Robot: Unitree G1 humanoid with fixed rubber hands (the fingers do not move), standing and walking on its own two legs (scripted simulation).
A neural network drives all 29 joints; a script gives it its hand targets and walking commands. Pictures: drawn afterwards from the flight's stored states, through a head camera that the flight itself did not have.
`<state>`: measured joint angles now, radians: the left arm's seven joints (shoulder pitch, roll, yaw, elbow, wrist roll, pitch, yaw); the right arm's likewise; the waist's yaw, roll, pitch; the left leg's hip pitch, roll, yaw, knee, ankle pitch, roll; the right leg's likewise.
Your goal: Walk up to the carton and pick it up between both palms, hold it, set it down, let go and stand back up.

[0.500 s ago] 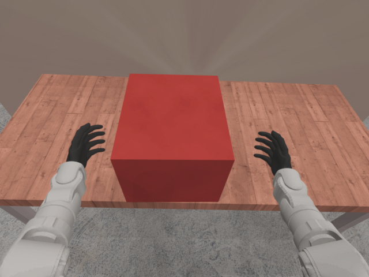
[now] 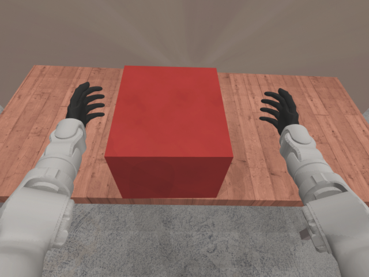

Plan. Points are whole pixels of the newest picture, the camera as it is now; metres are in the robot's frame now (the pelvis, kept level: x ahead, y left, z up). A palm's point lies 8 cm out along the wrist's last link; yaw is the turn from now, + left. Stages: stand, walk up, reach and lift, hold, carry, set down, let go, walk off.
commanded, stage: reach and lift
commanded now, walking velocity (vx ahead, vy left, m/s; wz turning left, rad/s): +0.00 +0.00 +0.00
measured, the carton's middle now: (170, 131) +0.52 +0.03 -0.04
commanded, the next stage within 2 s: none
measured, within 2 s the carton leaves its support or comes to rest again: neither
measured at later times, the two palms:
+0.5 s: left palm (80, 105) +0.48 +0.23 +0.11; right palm (285, 107) +0.47 -0.24 +0.12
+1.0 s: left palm (95, 132) +0.47 +0.22 +0.02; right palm (270, 138) +0.45 -0.23 +0.02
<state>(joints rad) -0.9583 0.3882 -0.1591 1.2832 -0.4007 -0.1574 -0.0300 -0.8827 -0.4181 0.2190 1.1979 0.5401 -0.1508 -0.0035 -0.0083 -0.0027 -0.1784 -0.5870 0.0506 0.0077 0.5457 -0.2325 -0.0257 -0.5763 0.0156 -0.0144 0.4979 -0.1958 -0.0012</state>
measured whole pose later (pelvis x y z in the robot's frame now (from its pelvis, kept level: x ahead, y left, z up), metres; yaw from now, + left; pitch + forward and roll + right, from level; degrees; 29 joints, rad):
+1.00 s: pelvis -0.01 +0.00 -0.03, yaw -1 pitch +31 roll -1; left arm -1.17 0.35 -0.22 1.66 -0.43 -0.43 -0.03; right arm -1.04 -0.37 0.20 1.44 0.51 -0.35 0.01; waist -0.02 0.00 -0.27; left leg -1.00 0.04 0.00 0.74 -0.27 -0.02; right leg -1.00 0.01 -0.02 0.69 -0.23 0.00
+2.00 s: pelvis -0.01 +0.01 -0.04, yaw -1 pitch +30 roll -3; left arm -1.15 0.26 -0.12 1.64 -0.32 -0.47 0.06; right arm -1.06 -0.22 -0.02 1.47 0.27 -0.40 -0.04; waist -0.03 0.03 -0.27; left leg -1.01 0.04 -0.02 0.79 -0.30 -0.02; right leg -0.99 0.01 -0.04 0.70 -0.24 0.01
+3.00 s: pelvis +0.02 +0.02 +0.00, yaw -1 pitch +24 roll -2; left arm -0.96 0.21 0.31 1.55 0.06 -0.65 0.03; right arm -0.85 -0.10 -0.53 1.32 -0.28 -0.60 -0.03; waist -0.04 0.02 -0.13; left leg -0.68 0.04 0.02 0.48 -0.22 -0.01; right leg -0.65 0.00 -0.04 0.37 -0.14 0.01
